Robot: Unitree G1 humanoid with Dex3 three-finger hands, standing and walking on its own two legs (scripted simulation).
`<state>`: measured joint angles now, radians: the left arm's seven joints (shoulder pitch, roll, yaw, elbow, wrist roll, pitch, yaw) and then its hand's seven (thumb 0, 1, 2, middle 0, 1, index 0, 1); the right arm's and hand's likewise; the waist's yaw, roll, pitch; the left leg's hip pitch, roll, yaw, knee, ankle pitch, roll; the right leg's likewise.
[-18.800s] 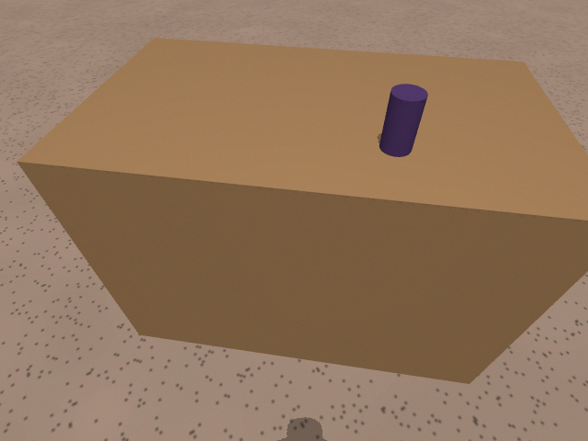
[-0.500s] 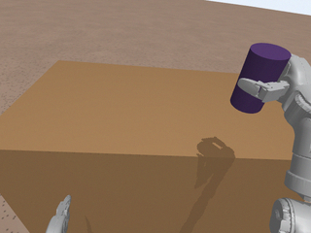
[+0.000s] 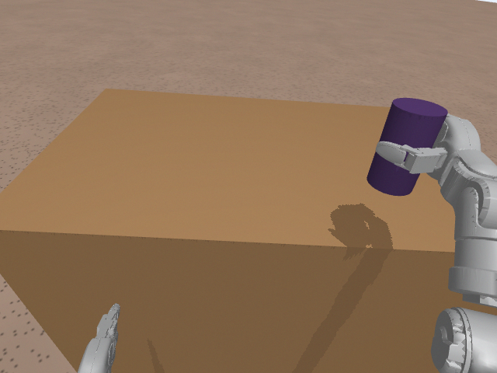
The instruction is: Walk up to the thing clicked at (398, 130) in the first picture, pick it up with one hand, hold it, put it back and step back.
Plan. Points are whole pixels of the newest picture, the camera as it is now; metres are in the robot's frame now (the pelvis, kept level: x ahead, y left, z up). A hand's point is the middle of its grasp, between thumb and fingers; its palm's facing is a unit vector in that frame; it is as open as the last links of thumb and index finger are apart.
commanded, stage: crouch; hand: right
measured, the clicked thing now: (403, 147) +0.39 -0.19 +0.25
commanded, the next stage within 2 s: lower in 1.14 s
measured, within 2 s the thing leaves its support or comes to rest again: neither
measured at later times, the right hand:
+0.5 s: hand (389, 144) +0.46 -0.20 +0.22, palm faces +0.20 +0.98 +0.00, open 10.1 cm
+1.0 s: hand (384, 147) +0.49 -0.22 +0.19, palm faces +0.20 +0.98 -0.01, open 10.1 cm
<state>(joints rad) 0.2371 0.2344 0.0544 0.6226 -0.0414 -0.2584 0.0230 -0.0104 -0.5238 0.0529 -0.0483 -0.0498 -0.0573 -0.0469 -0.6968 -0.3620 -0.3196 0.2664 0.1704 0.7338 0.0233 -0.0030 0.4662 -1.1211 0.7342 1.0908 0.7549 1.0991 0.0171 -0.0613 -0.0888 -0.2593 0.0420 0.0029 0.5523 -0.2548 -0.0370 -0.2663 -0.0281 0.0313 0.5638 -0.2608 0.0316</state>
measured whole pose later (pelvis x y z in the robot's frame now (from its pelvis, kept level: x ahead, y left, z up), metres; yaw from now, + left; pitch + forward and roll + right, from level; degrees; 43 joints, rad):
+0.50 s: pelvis +0.00 +0.00 +0.00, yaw +2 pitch +2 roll +0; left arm 0.25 0.24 0.06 0.58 -0.01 -0.28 0.05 -0.01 -0.51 0.05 -0.06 -0.05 -0.07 -0.04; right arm -0.85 -0.44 -0.36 0.77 0.10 0.25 0.04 0.00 0.46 -1.12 0.73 1.09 0.75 1.10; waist 0.06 -0.03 -0.06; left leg -0.37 0.03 -0.02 0.58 -0.25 -0.04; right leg -0.37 -0.04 0.01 0.60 -0.27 0.03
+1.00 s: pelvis +0.03 +0.00 +0.00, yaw +2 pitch +6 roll +1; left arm 0.27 0.22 0.05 0.53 -0.01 -0.21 0.04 -0.01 -0.52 0.05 -0.06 -0.04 -0.06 -0.04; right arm -0.85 -0.45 -0.38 0.87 0.09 0.11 0.06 0.00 0.47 -1.12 0.73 1.10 0.75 1.10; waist 0.06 -0.03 -0.09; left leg -0.40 0.03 -0.03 0.58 -0.28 -0.04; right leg -0.40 -0.04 0.00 0.61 -0.31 0.03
